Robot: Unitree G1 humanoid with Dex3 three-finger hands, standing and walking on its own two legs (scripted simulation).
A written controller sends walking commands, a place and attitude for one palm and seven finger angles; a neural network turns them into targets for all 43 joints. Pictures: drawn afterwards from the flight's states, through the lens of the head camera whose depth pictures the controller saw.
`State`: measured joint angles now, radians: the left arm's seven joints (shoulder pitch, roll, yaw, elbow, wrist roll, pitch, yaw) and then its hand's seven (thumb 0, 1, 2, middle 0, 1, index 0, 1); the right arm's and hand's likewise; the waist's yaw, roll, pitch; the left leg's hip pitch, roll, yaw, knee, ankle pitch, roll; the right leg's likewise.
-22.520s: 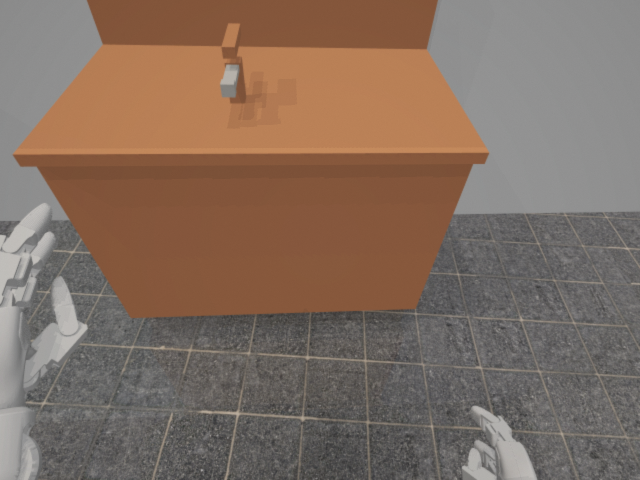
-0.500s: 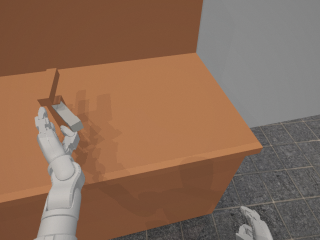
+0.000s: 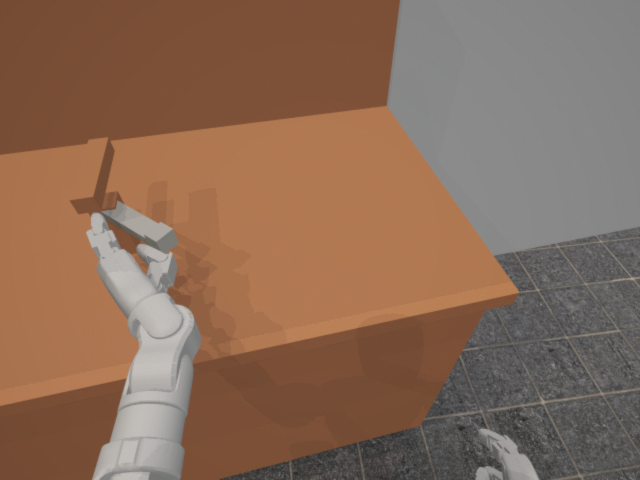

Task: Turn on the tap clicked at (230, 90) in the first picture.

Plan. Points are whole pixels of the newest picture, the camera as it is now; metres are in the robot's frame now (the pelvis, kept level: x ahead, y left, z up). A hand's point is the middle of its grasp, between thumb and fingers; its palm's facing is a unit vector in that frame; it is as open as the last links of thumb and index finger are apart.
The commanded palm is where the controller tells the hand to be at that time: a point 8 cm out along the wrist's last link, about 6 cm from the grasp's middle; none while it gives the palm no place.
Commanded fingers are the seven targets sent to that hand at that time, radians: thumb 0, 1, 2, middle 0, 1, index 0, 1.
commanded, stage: push the lever round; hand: left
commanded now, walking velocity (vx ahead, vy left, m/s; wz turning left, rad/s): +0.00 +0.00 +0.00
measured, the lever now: (161, 238) +0.39 +0.24 +0.10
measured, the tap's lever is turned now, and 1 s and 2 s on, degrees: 43 65 81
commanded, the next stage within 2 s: lift the hand up off the lever in 1.08 s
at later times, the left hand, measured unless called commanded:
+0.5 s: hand (186, 245) +0.38 +0.21 +0.10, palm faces +0.79 -0.60 -0.06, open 7.7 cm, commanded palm +0.33 +0.22 +0.09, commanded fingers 0.00 0.90 0.90 -0.15 -0.15 -0.15 -0.15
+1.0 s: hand (198, 236) +0.40 +0.20 +0.10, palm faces +0.80 -0.59 -0.08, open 7.7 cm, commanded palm +0.35 +0.21 +0.09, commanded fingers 0.00 0.90 0.90 -0.15 -0.15 -0.15 -0.15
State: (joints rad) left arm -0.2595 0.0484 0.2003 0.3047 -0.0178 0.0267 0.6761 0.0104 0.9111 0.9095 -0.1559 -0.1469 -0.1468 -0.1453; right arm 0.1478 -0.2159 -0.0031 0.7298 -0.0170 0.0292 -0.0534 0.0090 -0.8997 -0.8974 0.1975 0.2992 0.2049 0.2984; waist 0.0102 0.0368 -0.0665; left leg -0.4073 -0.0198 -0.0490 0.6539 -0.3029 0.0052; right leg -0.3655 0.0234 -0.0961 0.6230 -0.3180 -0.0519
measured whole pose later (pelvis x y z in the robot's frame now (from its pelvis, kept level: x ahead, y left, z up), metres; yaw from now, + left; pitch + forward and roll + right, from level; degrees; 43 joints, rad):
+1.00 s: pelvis +0.00 -0.01 +0.00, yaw +0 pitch +6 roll -1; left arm -0.51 0.01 0.26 0.55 0.05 0.04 0.85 0.01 0.92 0.92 -0.16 -0.15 -0.15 -0.15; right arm 0.15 -0.21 -0.03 0.77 -0.05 0.04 -0.01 0.01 -0.90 -0.90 0.20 0.30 0.20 0.30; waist -0.01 0.04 -0.10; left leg -0.48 -0.01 -0.06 0.68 -0.31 -0.01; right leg -0.44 0.03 -0.11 0.66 -0.33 -0.07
